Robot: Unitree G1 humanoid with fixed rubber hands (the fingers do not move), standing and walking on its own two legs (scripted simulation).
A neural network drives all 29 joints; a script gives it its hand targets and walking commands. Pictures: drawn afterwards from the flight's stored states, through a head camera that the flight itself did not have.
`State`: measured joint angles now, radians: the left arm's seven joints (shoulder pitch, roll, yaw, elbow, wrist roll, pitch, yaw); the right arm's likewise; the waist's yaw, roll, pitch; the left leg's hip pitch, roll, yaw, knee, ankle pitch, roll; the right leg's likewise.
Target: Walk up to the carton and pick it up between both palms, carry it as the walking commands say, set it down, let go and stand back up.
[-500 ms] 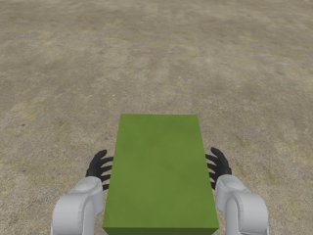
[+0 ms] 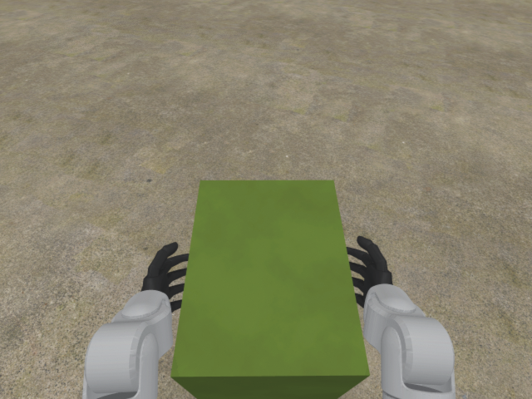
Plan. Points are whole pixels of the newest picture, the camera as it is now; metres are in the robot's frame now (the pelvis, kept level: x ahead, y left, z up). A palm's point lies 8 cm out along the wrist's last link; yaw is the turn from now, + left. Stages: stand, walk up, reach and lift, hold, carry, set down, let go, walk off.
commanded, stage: carry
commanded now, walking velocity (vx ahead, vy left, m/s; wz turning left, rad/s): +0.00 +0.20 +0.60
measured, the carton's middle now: (267, 295) +0.28 +0.00 +0.04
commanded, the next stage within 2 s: none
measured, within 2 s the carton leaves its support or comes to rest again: neither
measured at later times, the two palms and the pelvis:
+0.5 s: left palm out of the picture +0.13 +0.32 +0.12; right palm (220, 303) +0.22 +0.06 +0.12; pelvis -0.06 +0.13 +0.03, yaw +19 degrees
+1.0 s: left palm out of the picture -0.04 +0.49 +0.11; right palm (14, 389) +0.13 +0.26 +0.10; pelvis -0.15 +0.25 +0.02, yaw +37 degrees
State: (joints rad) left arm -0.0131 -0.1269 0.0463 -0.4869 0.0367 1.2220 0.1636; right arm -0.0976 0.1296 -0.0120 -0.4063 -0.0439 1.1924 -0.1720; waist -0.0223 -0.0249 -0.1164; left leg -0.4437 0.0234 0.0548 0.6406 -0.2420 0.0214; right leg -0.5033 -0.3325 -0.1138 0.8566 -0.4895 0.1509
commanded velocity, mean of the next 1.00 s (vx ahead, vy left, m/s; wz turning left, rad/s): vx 0.00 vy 0.20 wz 0.60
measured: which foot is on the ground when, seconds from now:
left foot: down 0.00-0.24, up 0.26-0.56, down 0.58-0.92, up 0.94-1.00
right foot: up 0.00-0.22, down 0.24-0.58, up 0.60-0.88, down 0.90-1.00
